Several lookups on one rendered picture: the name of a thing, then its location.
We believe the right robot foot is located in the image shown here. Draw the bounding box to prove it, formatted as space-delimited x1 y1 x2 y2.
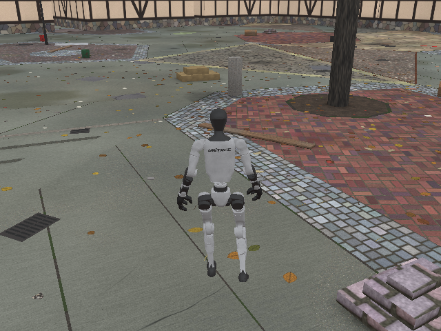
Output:
238 271 249 282

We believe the left robot hand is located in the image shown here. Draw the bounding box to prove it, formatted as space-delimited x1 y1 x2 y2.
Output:
177 194 192 211

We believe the right robot hand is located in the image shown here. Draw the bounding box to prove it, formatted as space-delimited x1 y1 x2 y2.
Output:
247 187 262 201

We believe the right robot upper arm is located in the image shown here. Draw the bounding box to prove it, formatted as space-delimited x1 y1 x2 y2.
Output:
234 138 254 175

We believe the left robot upper arm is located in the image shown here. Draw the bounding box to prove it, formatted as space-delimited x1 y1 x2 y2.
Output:
186 139 205 178

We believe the robot head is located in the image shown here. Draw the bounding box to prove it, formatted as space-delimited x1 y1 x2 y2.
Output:
207 108 231 141

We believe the robot left forearm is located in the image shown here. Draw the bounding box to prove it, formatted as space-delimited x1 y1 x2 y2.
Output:
178 167 193 197

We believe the robot right forearm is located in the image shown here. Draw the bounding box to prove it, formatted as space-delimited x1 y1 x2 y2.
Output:
247 165 261 190

